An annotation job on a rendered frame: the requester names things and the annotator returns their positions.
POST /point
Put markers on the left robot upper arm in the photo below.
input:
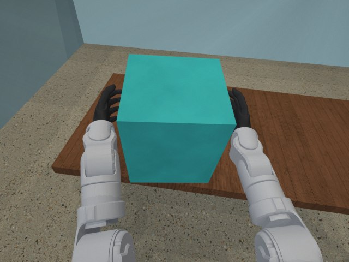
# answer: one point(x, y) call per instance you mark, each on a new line
point(105, 246)

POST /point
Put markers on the robot right forearm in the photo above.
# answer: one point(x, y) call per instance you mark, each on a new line
point(269, 207)

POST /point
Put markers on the robot right hand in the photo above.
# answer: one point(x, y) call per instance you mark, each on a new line
point(240, 109)

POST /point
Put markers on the table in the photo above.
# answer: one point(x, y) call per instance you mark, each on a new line
point(306, 139)

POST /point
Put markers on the carton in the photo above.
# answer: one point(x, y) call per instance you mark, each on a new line
point(175, 118)

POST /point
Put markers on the robot left hand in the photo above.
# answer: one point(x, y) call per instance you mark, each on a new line
point(103, 110)

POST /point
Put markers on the right robot upper arm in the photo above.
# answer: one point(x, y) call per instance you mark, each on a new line
point(291, 243)

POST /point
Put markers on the robot left forearm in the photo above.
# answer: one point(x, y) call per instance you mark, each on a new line
point(101, 202)

